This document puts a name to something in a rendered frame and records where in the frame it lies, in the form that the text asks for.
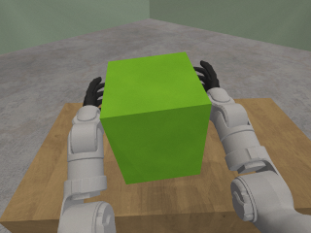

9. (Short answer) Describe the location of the left robot forearm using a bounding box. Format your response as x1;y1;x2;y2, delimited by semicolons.
57;105;107;233

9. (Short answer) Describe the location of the robot left hand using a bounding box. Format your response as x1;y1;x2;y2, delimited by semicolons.
83;77;105;111

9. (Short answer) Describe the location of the pedestal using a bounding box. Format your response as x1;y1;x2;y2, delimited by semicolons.
0;98;311;233

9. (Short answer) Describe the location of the right robot forearm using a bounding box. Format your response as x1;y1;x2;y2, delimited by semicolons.
206;87;294;206

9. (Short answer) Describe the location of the robot right upper arm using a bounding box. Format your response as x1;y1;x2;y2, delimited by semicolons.
230;170;311;233

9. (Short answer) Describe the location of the carton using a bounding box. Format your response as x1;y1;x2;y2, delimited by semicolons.
99;51;212;184

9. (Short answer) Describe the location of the robot left upper arm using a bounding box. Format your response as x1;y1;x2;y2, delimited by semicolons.
58;201;117;233

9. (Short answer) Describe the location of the robot right hand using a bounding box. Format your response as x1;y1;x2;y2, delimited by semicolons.
193;60;220;92

